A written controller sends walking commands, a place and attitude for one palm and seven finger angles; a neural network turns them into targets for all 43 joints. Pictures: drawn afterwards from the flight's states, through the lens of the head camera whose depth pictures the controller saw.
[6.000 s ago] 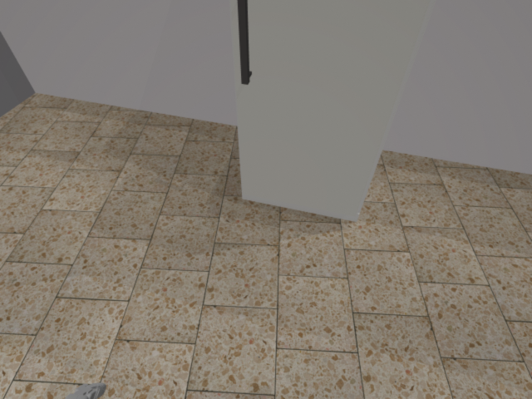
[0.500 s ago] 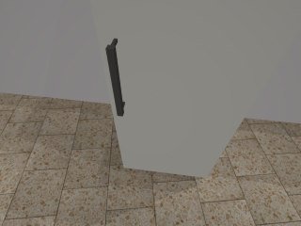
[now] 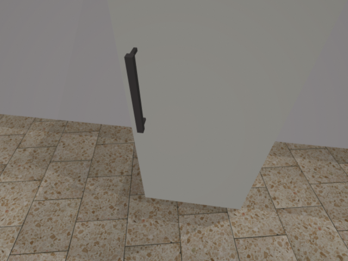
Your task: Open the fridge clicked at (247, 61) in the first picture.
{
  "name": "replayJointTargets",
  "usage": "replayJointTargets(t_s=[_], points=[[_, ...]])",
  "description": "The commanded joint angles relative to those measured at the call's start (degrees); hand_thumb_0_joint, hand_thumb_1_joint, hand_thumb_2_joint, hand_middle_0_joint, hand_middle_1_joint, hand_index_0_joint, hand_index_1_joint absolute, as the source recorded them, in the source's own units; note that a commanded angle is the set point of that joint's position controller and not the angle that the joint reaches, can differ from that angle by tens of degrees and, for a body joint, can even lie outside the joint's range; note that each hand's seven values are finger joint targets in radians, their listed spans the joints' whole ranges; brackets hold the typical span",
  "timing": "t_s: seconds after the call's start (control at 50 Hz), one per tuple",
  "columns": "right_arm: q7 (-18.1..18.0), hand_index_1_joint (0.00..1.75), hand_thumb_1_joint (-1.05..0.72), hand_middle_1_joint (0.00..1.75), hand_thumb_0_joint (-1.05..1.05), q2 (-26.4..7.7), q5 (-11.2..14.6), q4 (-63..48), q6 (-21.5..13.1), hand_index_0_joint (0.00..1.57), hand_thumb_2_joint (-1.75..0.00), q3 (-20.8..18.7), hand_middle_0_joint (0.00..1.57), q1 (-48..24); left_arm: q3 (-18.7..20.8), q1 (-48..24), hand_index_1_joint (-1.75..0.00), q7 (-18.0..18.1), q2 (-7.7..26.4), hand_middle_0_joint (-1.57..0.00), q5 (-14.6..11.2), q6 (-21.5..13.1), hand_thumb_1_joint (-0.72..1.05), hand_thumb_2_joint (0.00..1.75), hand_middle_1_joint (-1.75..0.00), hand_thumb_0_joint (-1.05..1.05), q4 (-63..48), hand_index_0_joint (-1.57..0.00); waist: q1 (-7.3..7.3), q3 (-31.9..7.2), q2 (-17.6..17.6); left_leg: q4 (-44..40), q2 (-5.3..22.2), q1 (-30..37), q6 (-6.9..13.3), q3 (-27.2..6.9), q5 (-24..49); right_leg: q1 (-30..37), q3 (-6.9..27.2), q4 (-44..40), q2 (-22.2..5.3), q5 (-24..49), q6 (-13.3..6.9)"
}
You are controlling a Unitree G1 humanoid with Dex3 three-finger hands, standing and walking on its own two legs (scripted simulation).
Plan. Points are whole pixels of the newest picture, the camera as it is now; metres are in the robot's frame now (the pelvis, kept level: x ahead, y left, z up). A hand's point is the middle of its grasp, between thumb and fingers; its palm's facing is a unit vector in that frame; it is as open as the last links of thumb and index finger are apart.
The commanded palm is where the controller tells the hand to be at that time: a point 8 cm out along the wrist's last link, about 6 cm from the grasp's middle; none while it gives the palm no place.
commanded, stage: come to a stop and stand still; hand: left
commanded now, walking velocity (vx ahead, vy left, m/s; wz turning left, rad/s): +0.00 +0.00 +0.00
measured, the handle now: (137, 94) +0.58 +0.15 +0.08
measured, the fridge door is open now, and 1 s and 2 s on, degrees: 0 0 0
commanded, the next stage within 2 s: look again from close up in 0.34 s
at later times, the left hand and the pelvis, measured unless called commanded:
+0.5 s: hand out of the picture -0.03 +0.15 -0.17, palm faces +0.06 -0.98 -0.17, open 7.4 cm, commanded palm none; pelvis -0.02 -0.01 +0.00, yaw +1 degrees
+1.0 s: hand out of the picture -0.03 +0.15 -0.17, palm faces +0.08 -0.98 -0.16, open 7.4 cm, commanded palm none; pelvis -0.02 -0.01 +0.00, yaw +1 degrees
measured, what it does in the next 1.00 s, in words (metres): stands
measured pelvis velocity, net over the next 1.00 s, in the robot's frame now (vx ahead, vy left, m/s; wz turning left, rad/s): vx -0.02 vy -0.01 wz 0.01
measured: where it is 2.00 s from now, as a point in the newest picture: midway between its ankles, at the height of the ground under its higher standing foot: outside the picture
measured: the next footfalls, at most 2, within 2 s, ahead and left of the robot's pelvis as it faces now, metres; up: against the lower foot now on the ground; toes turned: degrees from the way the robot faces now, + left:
none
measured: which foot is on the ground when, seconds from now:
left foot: down 0.00-1.00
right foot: down 0.00-1.00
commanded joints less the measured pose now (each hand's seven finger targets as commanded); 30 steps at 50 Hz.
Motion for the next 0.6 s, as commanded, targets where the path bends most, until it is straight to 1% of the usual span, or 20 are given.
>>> replayJointTargets(t_s=[0.0,0.02,0.04,0.08,0.1,0.12,0.14,0.16,0.18,0.2,0.24,0.26,0.32,0.36,0.4,0.42,0.46,0.5,0.56,0.58], points=[[-0.1,0.30,-0.90,0.30,0.00,-5.8,0.1,-2.0,-0.9,0.20,-0.90,-1.0,0.20,2.4,1.1,2.1,-0.30,0.5,6.7,-0.20,-0.1,-0.9,0.90,0.90,-0.30,0.00,-2.6,-0.20,0.00,5.3,-1.6,-9.0,3.4,-6.0,1.1,-5.2,-4.2,-0.7,4.8,-8.6,-2.7,-6.6,-2.7],[-0.1,0.30,-0.90,0.30,0.00,-5.6,0.1,-1.7,-0.9,0.20,-0.90,-0.9,0.20,2.5,1.1,2.3,-0.30,0.5,6.4,-0.20,-0.2,-1.0,0.90,0.90,-0.30,0.00,-2.5,-0.20,-0.03,4.7,-2.1,-8.8,3.3,-5.6,1.0,-4.9,-3.7,-0.6,5.1,-9.0,-2.8,-6.8,-2.7],[-0.1,0.30,-0.90,0.30,0.00,-5.5,0.1,-1.6,-0.8,0.20,-0.90,-0.8,0.20,2.7,1.0,2.2,-0.30,0.5,6.5,-0.20,-0.2,-1.0,0.90,0.90,-0.30,0.00,-2.4,-0.20,-0.03,5.4,-1.9,-8.8,3.2,-5.8,0.9,-4.8,-3.8,-1.0,5.1,-9.3,-2.9,-7.3,-2.7],[-0.1,0.30,-0.90,0.30,0.00,-5.3,0.1,-1.1,-0.8,0.20,-0.90,-0.8,0.20,3.0,1.1,2.5,-0.30,0.5,6.5,-0.20,-0.2,-0.9,0.90,0.90,-0.30,0.00,-2.4,-0.20,-0.01,5.3,-1.9,-8.8,3.3,-5.7,0.7,-4.6,-3.7,-1.0,4.9,-9.7,-2.9,-7.8,-2.7],[-0.1,0.30,-0.90,0.30,0.00,-5.3,0.1,-0.9,-0.8,0.20,-0.90,-0.7,0.20,3.1,1.1,2.6,-0.30,0.5,6.3,-0.20,-0.2,-0.9,0.90,0.90,-0.30,0.00,-2.4,-0.20,-0.04,5.2,-1.0,-9.0,3.2,-6.0,0.7,-4.9,-4.2,-0.9,4.9,-9.6,-2.9,-8.0,-2.7],[-0.1,0.30,-0.90,0.30,0.00,-5.1,0.1,-0.7,-0.7,0.20,-0.90,-0.7,0.20,3.2,1.1,2.7,-0.30,0.5,6.2,-0.20,-0.2,-0.9,0.90,0.90,-0.30,0.00,-2.2,-0.20,0.05,5.3,-1.2,-9.1,3.3,-6.3,0.7,-4.9,-4.8,-1.0,5.1,-9.8,-2.8,-8.4,-2.7],[-0.1,0.30,-0.90,0.30,0.00,-5.0,0.1,-0.5,-0.7,0.20,-0.90,-0.7,0.20,3.4,1.2,3.0,-0.30,0.5,6.0,-0.20,-0.3,-0.8,0.90,0.90,-0.30,0.00,-2.1,-0.20,0.05,5.3,-0.7,-9.3,3.3,-6.4,0.7,-5.0,-5.2,-1.0,5.0,-9.8,-2.8,-8.6,-2.7],[-0.1,0.30,-0.90,0.30,0.00,-4.8,0.1,-0.3,-0.6,0.20,-0.90,-0.7,0.20,3.4,1.1,3.2,-0.30,0.4,6.0,-0.20,-0.2,-0.8,0.90,0.90,-0.30,0.00,-1.9,-0.20,0.15,5.8,-1.0,-9.3,3.2,-6.7,0.6,-4.8,-5.6,-1.2,5.0,-10.0,-2.8,-9.0,-2.6],[-0.1,0.30,-0.90,0.30,0.00,-4.6,0.2,0.0,-0.7,0.20,-0.90,-0.7,0.20,3.9,1.1,3.4,-0.30,0.5,5.8,-0.20,-0.2,-0.9,0.90,0.90,-0.30,0.00,-1.8,-0.20,0.08,4.9,-1.3,-9.3,3.4,-6.3,0.7,-4.9,-4.7,-0.5,4.9,-9.9,-2.7,-8.1,-2.7],[-0.1,0.30,-0.90,0.30,0.00,-4.6,0.2,0.1,-0.7,0.20,-0.90,-0.6,0.20,4.0,1.1,3.4,-0.30,0.5,5.7,-0.20,-0.2,-0.9,0.90,0.90,-0.30,0.00,-1.7,-0.20,0.14,5.1,-1.3,-9.3,3.3,-6.6,0.6,-5.0,-4.7,-0.4,4.8,-9.8,-2.8,-8.0,-2.6],[-0.1,0.30,-0.90,0.30,0.00,-4.2,0.1,0.6,-0.6,0.20,-0.90,-0.6,0.20,4.3,1.2,3.8,-0.30,0.5,5.4,-0.20,-0.3,-0.9,0.90,0.90,-0.30,0.00,-1.5,-0.20,0.19,5.3,-0.7,-9.3,3.2,-6.8,0.5,-4.7,-5.3,-0.7,5.0,-10.2,-2.8,-8.9,-2.7],[-0.1,0.30,-0.90,0.30,0.00,-4.0,0.1,0.9,-0.6,0.20,-0.90,-0.6,0.20,4.5,1.3,4.0,-0.30,0.5,5.2,-0.20,-0.2,-0.9,0.90,0.90,-0.30,0.00,-1.3,-0.20,0.13,5.4,-1.2,-9.3,3.2,-7.0,0.5,-4.7,-5.4,-0.9,5.0,-10.2,-2.7,-9.1,-2.7],[-0.2,0.30,-0.90,0.30,0.00,-3.6,0.2,1.4,-0.7,0.20,-0.90,-0.5,0.20,4.9,1.3,4.5,-0.30,0.6,4.7,-0.20,-0.3,-0.9,0.90,0.90,-0.30,0.00,-1.0,-0.20,0.30,4.7,-0.8,-9.1,3.4,-6.6,0.5,-4.7,-4.4,-0.3,4.8,-10.0,-2.8,-7.8,-2.8],[-0.2,0.30,-0.90,0.30,0.00,-3.1,0.2,1.7,-0.6,0.20,-0.90,-0.6,0.20,5.3,1.4,4.5,-0.30,0.6,4.4,-0.20,-0.3,-0.9,0.90,0.90,-0.30,0.00,-0.7,-0.20,0.26,5.5,-1.3,-9.2,3.2,-7.3,0.4,-4.6,-5.1,-0.6,4.8,-10.2,-2.7,-8.9,-2.8],[-0.3,0.30,-0.90,0.30,0.00,-3.0,0.2,2.0,-0.7,0.20,-0.90,-0.6,0.20,5.3,1.4,5.0,-0.30,0.6,4.0,-0.20,-0.2,-0.9,0.90,0.90,-0.30,0.00,-0.5,-0.20,0.39,5.1,-0.2,-9.3,3.4,-7.2,0.5,-4.8,-4.6,-0.2,4.6,-9.9,-2.6,-7.8,-2.8],[-0.3,0.30,-0.90,0.30,0.00,-2.7,0.2,2.1,-0.7,0.20,-0.90,-0.5,0.20,5.6,1.4,5.0,-0.30,0.6,4.0,-0.20,-0.3,-0.9,0.90,0.90,-0.30,0.00,-0.4,-0.20,0.34,4.7,-0.9,-9.3,3.4,-7.2,0.5,-4.8,-4.5,0.2,4.5,-9.8,-2.7,-7.6,-2.8],[-0.3,0.30,-0.90,0.30,0.00,-2.4,0.2,2.3,-0.7,0.20,-0.90,-0.6,0.20,5.8,1.5,5.3,-0.30,0.6,3.6,-0.20,-0.2,-0.9,0.90,0.90,-0.30,0.00,-0.3,-0.20,0.43,5.3,-1.4,-9.0,3.2,-7.4,0.4,-4.5,-4.4,-0.1,4.6,-10.1,-2.8,-8.2,-2.8],[-0.4,0.30,-0.90,0.30,0.00,-2.3,0.2,2.4,-0.7,0.20,-0.90,-0.6,0.20,6.0,1.5,5.3,-0.30,0.7,3.4,-0.20,-0.2,-0.9,0.90,0.90,-0.30,0.00,-0.2,-0.20,0.33,5.2,-0.3,-9.1,3.5,-7.2,0.5,-4.8,-4.1,-0.3,4.3,-9.9,-2.7,-7.6,-2.8],[-0.4,0.30,-0.90,0.30,0.00,-1.8,0.2,2.5,-0.5,0.20,-0.90,-0.7,0.20,5.9,1.6,5.6,-0.30,0.7,3.0,-0.20,-0.2,-0.8,0.90,0.90,-0.30,0.00,-0.2,-0.20,0.47,6.5,-0.5,-9.4,3.2,-8.5,0.5,-4.9,-6.2,-0.9,4.5,-10.1,-2.5,-9.2,-2.8],[-0.4,0.30,-0.90,0.30,0.00,-1.9,0.2,2.5,-0.5,0.20,-0.90,-0.7,0.20,6.0,1.6,5.9,-0.30,0.7,3.0,-0.20,-0.1,-0.8,0.90,0.90,-0.30,0.00,-0.1,-0.20,0.51,5.9,-1.0,-9.1,3.3,-7.9,0.5,-4.8,-5.3,-0.6,4.4,-10.2,-2.6,-8.4,-2.8]])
